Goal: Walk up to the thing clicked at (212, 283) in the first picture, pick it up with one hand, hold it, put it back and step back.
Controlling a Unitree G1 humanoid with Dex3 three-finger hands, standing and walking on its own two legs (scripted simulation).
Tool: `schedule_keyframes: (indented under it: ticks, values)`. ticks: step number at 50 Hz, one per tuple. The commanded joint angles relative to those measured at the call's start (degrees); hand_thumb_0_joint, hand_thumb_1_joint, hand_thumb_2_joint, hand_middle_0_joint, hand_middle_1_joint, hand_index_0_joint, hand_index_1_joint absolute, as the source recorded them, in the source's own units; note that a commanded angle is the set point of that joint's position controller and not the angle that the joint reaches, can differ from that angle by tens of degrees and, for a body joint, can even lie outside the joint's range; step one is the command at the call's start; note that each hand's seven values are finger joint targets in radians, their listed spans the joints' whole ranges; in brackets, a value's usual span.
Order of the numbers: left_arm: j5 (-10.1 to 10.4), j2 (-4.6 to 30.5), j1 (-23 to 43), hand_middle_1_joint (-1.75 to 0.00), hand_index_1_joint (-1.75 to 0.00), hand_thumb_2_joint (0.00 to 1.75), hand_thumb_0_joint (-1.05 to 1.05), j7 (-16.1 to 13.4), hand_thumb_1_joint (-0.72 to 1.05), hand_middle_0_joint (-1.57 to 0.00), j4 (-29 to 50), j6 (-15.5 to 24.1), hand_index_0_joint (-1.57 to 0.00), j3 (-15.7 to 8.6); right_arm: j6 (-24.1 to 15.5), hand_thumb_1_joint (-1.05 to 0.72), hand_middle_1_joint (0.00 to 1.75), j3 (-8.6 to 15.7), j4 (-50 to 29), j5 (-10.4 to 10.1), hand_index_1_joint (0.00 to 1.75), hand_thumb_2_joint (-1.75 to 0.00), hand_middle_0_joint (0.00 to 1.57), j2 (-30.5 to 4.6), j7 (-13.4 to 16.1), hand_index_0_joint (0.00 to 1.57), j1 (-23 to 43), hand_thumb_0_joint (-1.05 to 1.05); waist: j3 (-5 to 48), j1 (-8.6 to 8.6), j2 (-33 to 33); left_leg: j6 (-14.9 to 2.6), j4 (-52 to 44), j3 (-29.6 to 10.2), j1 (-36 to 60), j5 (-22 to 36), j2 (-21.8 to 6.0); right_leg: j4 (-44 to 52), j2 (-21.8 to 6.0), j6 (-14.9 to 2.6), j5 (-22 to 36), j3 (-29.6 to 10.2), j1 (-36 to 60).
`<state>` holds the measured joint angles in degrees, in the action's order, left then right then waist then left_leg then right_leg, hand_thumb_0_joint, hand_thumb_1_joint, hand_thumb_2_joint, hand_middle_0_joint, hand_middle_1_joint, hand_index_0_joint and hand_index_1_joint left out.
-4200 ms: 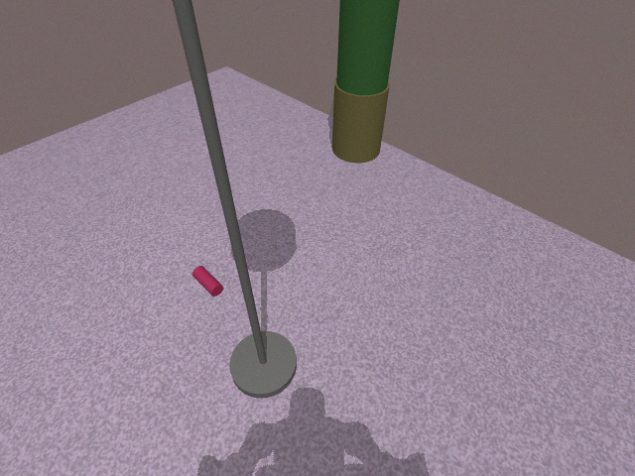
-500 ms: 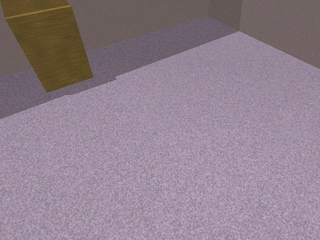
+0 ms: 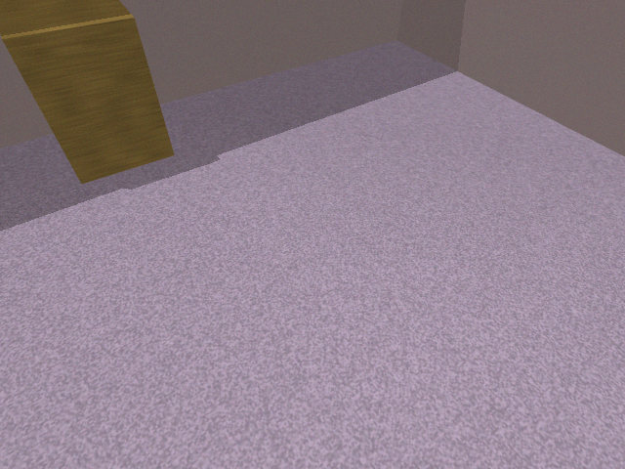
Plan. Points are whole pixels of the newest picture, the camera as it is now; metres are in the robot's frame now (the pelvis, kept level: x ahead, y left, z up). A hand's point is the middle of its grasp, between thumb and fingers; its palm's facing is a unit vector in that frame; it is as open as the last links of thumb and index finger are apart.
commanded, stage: stand
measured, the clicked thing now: out of the picture +0.30 -0.99 -0.75
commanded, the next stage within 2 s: none
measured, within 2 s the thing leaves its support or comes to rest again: neither
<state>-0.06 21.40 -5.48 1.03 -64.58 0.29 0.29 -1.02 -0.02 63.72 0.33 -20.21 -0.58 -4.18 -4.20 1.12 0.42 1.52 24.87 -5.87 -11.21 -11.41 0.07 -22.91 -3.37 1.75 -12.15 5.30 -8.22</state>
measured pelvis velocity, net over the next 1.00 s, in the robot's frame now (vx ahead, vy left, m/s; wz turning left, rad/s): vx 0.01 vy -0.02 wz -0.03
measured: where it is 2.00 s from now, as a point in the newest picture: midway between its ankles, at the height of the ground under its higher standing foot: outside the picture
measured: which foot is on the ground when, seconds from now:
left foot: down 0.00-1.00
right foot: down 0.00-1.00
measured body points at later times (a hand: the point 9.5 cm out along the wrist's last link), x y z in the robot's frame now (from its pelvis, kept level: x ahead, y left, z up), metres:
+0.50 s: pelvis +0.00 -0.01 +0.00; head +0.01 -0.02 +0.45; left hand +0.08 +0.30 -0.13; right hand +0.07 -0.32 -0.13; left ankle +0.03 +0.14 -0.74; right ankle +0.00 -0.14 -0.74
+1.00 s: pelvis +0.01 -0.02 +0.00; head +0.03 -0.02 +0.45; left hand +0.10 +0.29 -0.13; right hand +0.09 -0.32 -0.13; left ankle +0.03 +0.14 -0.74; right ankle +0.00 -0.14 -0.74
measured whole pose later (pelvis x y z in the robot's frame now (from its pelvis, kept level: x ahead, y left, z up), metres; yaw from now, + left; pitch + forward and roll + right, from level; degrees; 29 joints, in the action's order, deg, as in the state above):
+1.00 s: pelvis +0.01 -0.02 +0.00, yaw -2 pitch -1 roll +0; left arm -0.2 20.3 -5.2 0.9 -65.4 0.2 -0.4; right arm -0.6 -0.5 65.6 0.6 -20.4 -0.3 -5.3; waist -2.9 0.6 -0.6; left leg 2.8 19.6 -4.7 -8.1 -10.2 -1.8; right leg -19.4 -1.7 0.5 -11.3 4.2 -6.6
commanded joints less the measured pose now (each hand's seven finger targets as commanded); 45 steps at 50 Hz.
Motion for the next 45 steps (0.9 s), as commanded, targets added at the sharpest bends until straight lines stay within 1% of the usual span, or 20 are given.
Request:
schedule_keyframes:
  ticks: [1,4,6,8,9,12,13,15,19,21,23,26,28,31,33,36,40,41,43,45]
  values:
    - [0.0,12.5,3.5,-0.3,-0.3,0.9,0.0,-1.2,0.9,-0.2,2.2,1.9,-0.2,-2.6,-0.9,-0.9,0.3,2.4,-2.5,-0.4,0.3,-0.9,0.2,-12.5,1.0,0.2,2.8,0.0,8.6,-0.52,-1.5,-2.64,-4.7,-3.7,1.6,15.2,-6.2,4.1,-5.3,-2.78,7.9,-5.9,5.5]
    - [0.0,12.0,3.1,-0.3,-0.3,0.9,0.0,-1.3,0.9,-0.2,1.4,1.9,-0.2,-2.5,-0.7,-0.9,0.3,2.3,-2.1,-0.6,0.3,-0.9,0.2,-12.2,1.0,0.2,3.5,0.0,7.9,-0.53,-0.7,-2.54,-4.8,-3.0,3.1,14.4,-6.0,5.2,-5.5,-2.67,8.3,-6.2,4.3]
    - [0.0,11.9,3.4,-0.3,-0.3,0.9,0.0,-1.3,0.9,-0.2,1.4,1.7,-0.2,-2.5,-0.6,-0.9,0.3,2.2,-1.8,-0.4,0.3,-0.9,0.2,-12.0,0.9,0.2,3.8,0.0,6.7,-0.53,-1.2,-2.22,-5.9,-3.0,2.4,12.8,-6.0,5.9,-5.1,-2.58,6.3,-5.9,3.8]
    - [-0.1,11.9,3.8,-0.3,-0.3,0.9,0.0,-1.3,0.9,-0.2,1.3,1.5,-0.2,-2.6,-0.3,-0.9,0.3,2.2,-1.5,-0.3,0.3,-0.9,0.2,-12.1,0.9,0.2,3.6,0.0,5.5,-0.47,-0.7,-2.05,-7.2,-2.9,0.4,8.2,-5.7,6.7,-4.9,-2.41,2.2,-6.1,3.7]
    - [-0.2,11.7,3.6,-0.3,-0.3,0.9,0.0,-1.3,0.9,-0.2,1.1,1.3,-0.2,-2.6,-0.2,-0.9,0.3,2.3,-1.4,-0.2,0.3,-0.9,0.2,-12.4,0.9,0.2,3.6,0.0,4.5,-0.7,-1.6,-2.1,-8.0,-2.7,0.4,4.0,-5.5,7.1,-4.7,-2.37,-0.5,-6.3,2.3]
    - [-0.4,12.0,3.3,-0.3,-0.3,0.9,0.0,-1.3,0.9,-0.2,1.1,1.3,-0.2,-2.7,-0.2,-0.9,0.3,2.3,-1.3,-0.1,0.3,-0.9,0.2,-12.3,0.8,0.2,3.3,0.0,4.8,-0.39,-0.3,-2.04,-8.3,-3.0,0.4,4.9,-5.7,7.3,-5.0,-2.57,-0.5,-6.4,2.7]
    - [-0.4,11.7,3.4,-0.3,-0.3,0.9,0.0,-1.3,0.9,-0.2,1.0,1.3,-0.2,-2.8,-0.2,-0.9,0.3,2.2,-1.2,-0.1,0.3,-0.9,0.2,-12.4,0.8,0.2,3.0,0.0,4.4,-0.59,-0.8,-2.12,-8.6,-2.7,-0.5,3.3,-5.5,7.4,-4.7,-2.34,-1.1,-6.4,2.8]
    - [-0.3,11.6,3.2,-0.3,-0.3,0.9,0.0,-1.4,0.9,-0.2,1.0,1.4,-0.2,-2.8,-0.3,-0.9,0.3,2.2,-1.3,0.0,0.3,-0.9,0.2,-12.3,0.8,0.2,3.3,0.0,5.4,-0.2,-0.3,-2.28,-8.0,-2.8,0.4,7.5,-5.9,6.9,-5.1,-2.43,1.9,-6.5,3.9]
    - [-0.3,12.1,3.3,-0.3,-0.3,0.9,0.0,-1.3,0.9,-0.2,1.2,1.3,-0.2,-3.0,-0.5,-0.9,0.3,2.1,-1.3,0.1,0.3,-0.9,0.2,-11.9,0.8,0.2,2.5,0.0,5.1,-0.42,0.1,-1.88,-8.3,-2.6,1.1,6.5,-5.8,7.4,-4.9,-2.67,-0.2,-6.6,2.5]
    - [-0.2,11.9,3.4,-0.3,-0.3,0.9,0.0,-1.2,0.9,-0.2,1.4,1.2,-0.2,-3.0,-0.4,-0.9,0.3,2.0,-1.1,0.0,0.3,-0.9,0.2,-12.2,0.8,0.2,2.2,0.0,4.2,-0.7,-0.7,-1.81,-8.6,-2.3,1.2,4.1,-5.6,7.7,-4.7,-2.54,-1.9,-6.9,1.2]
    - [-0.3,11.7,3.5,-0.3,-0.3,0.9,0.0,-1.2,0.9,-0.2,1.8,1.3,-0.2,-3.0,-0.5,-0.9,0.3,2.0,-1.3,0.1,0.3,-0.9,0.2,-12.0,0.7,0.2,2.4,0.0,5.0,-0.37,-0.3,-1.93,-8.1,-2.4,1.1,6.7,-5.9,7.6,-4.9,-2.6,-0.2,-6.9,2.3]
    - [-0.3,12.1,3.2,-0.3,-0.3,0.9,0.0,-1.3,0.9,-0.2,1.7,1.3,-0.2,-3.1,-0.3,-0.9,0.3,2.1,-1.3,0.2,0.3,-0.9,0.2,-12.0,0.8,0.2,2.2,0.0,5.7,-0.4,0.1,-1.96,-7.8,-2.2,1.2,6.2,-5.9,7.8,-4.9,-2.59,-0.5,-7.1,2.6]
    - [-0.2,11.8,3.3,-0.3,-0.3,0.9,0.0,-1.2,0.9,-0.2,2.0,1.3,-0.2,-3.1,-0.5,-0.9,0.3,1.9,-1.2,0.1,0.3,-0.9,0.2,-12.1,0.9,0.2,1.8,0.0,6.8,-0.43,-0.7,-1.92,-7.5,-2.1,2.3,9.9,-6.3,6.8,-5.0,-2.72,3.8,-7.0,3.5]
    - [0.0,11.8,2.6,-0.3,-0.3,0.9,0.0,-1.2,0.9,-0.2,1.8,1.3,-0.2,-3.2,-0.6,-0.9,0.3,1.8,-1.0,0.1,0.3,-0.9,0.2,-12.2,1.0,0.2,1.6,0.0,8.0,-0.26,-1.3,-1.91,-7.3,-1.9,2.4,12.9,-6.5,5.9,-4.9,-2.6,7.6,-6.4,5.0]
    - [0.0,11.7,2.8,-0.3,-0.3,0.9,0.0,-1.3,0.9,-0.2,1.7,1.4,-0.2,-3.1,-0.5,-0.9,0.3,1.7,-1.0,0.0,0.3,-0.9,0.2,-11.9,1.0,0.2,1.5,0.0,6.7,-0.46,-0.1,-1.87,-7.4,-1.7,1.9,11.7,-6.3,6.5,-4.9,-2.56,6.8,-6.6,4.4]
    - [-0.2,11.7,2.8,-0.3,-0.3,0.9,0.0,-1.2,0.9,-0.2,1.8,1.2,-0.2,-3.1,-0.3,-0.9,0.3,1.7,-0.8,0.0,0.3,-0.9,0.2,-12.2,1.1,0.2,1.3,0.0,5.8,-0.67,-0.3,-1.7,-7.8,-1.5,2.4,8.5,-6.1,7.5,-4.7,-2.45,2.9,-7.0,2.4]
    - [-0.2,11.4,2.6,-0.3,-0.3,0.9,0.0,-1.2,0.9,-0.2,1.8,1.2,-0.2,-3.1,-0.3,-0.9,0.3,1.5,-0.8,0.0,0.3,-0.9,0.2,-12.3,1.0,0.2,0.9,0.0,5.1,-0.68,-1.4,-1.73,-8.3,-1.7,1.5,8.2,-6.1,7.4,-4.5,-2.49,3.0,-6.8,3.0]
    - [-0.2,11.9,2.6,-0.3,-0.3,0.9,0.0,-1.2,0.9,-0.2,1.9,1.1,-0.2,-3.2,-0.3,-0.9,0.3,1.5,-1.0,0.1,0.3,-0.9,0.2,-11.7,0.9,0.2,1.1,0.0,5.2,-0.5,-0.3,-1.65,-8.2,-1.7,1.7,7.5,-6.2,7.4,-4.6,-2.61,1.5,-6.7,2.6]
    - [-0.3,11.5,2.7,-0.3,-0.3,0.9,0.0,-1.2,0.9,-0.2,2.0,1.2,-0.2,-3.2,-0.4,-0.9,0.3,1.6,-1.0,0.1,0.3,-0.9,0.2,-12.3,1.0,0.2,1.0,0.0,6.1,-0.5,-0.8,-1.98,-7.7,-1.7,2.0,10.2,-6.6,6.9,-4.8,-2.59,5.1,-6.8,3.9]
    - [-0.2,11.5,2.6,-0.3,-0.3,0.9,0.0,-1.2,0.9,-0.2,2.1,1.3,-0.2,-3.2,-0.4,-0.9,0.3,1.6,-1.3,0.1,0.3,-0.9,0.2,-12.3,1.1,0.2,1.3,0.0,6.5,-0.64,-0.7,-1.98,-7.3,-1.5,3.0,10.9,-6.5,7.0,-4.8,-2.57,6.1,-6.8,3.5]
